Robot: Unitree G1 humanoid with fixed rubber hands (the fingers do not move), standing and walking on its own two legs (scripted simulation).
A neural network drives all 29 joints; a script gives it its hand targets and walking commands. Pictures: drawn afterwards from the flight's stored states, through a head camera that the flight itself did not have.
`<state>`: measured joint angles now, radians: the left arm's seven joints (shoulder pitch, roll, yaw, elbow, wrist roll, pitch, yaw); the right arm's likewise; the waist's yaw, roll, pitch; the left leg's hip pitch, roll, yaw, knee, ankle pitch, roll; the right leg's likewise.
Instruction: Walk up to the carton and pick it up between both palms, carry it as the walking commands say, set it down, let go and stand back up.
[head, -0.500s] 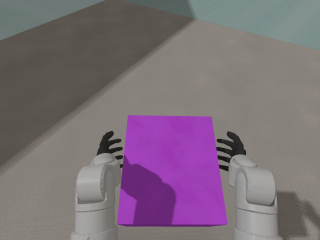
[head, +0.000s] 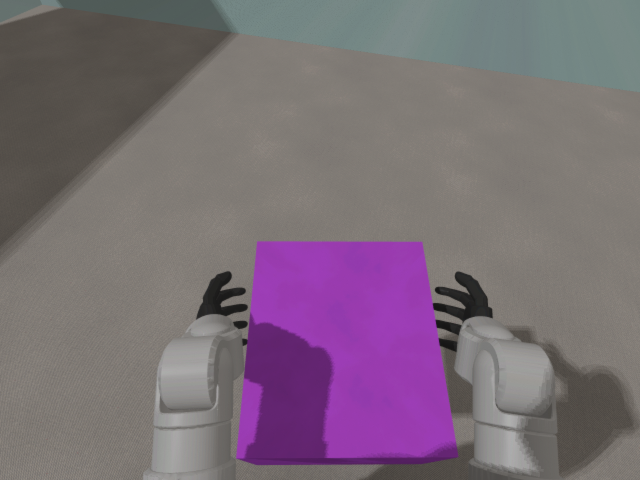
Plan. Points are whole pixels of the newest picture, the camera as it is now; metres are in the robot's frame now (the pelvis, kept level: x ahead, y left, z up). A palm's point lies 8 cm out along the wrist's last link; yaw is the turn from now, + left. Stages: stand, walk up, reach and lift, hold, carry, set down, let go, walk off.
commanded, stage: carry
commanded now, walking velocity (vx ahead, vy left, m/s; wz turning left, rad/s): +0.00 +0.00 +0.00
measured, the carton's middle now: (339, 353) +0.31 +0.00 -0.02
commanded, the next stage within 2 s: none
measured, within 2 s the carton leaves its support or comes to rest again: neither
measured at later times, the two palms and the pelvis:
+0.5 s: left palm (334, 379) +0.22 +0.02 +0.09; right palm (637, 424) +0.19 -0.28 +0.09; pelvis -0.07 -0.10 +0.00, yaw -3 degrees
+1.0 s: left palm (291, 436) +0.17 +0.06 +0.07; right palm (606, 461) +0.16 -0.24 +0.08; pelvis -0.11 -0.08 +0.00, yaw -3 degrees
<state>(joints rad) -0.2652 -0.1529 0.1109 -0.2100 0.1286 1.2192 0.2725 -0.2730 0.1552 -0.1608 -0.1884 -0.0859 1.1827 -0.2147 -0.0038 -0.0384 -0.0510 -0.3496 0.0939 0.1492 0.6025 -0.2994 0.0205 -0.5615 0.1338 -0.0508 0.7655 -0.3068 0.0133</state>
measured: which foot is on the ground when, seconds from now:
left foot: down 0.00-0.22, up 0.24-0.44, down 0.46-1.00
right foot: up 0.00-0.16, down 0.18-1.00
